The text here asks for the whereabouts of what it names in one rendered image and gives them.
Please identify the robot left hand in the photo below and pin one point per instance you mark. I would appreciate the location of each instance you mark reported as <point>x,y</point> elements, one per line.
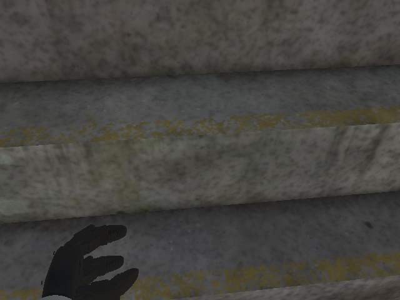
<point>70,275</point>

